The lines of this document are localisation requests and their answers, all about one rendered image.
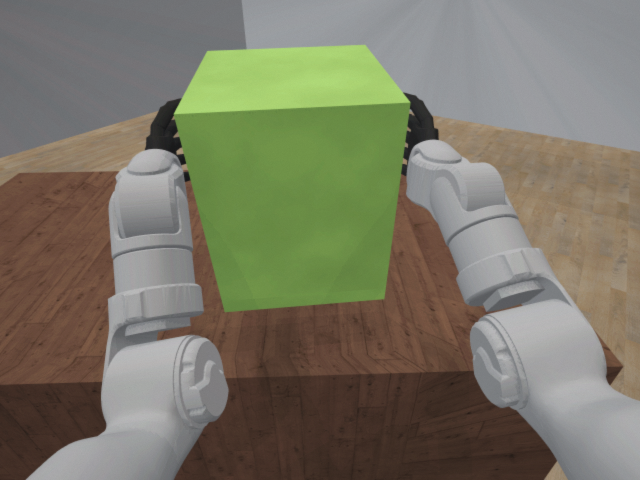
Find right robot upper arm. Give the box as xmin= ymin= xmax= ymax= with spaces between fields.
xmin=470 ymin=299 xmax=640 ymax=480

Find robot left hand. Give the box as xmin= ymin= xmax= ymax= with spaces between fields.
xmin=145 ymin=98 xmax=190 ymax=182

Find right robot forearm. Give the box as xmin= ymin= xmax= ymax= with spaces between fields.
xmin=406 ymin=140 xmax=607 ymax=374

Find left robot forearm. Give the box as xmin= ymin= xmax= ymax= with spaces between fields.
xmin=101 ymin=149 xmax=204 ymax=421

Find carton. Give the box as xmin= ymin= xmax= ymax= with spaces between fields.
xmin=174 ymin=45 xmax=411 ymax=312

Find left robot upper arm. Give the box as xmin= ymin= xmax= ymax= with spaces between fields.
xmin=26 ymin=335 xmax=229 ymax=480

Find robot right hand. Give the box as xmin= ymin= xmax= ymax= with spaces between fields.
xmin=401 ymin=93 xmax=439 ymax=176

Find pedestal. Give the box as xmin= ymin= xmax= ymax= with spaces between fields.
xmin=0 ymin=170 xmax=623 ymax=480

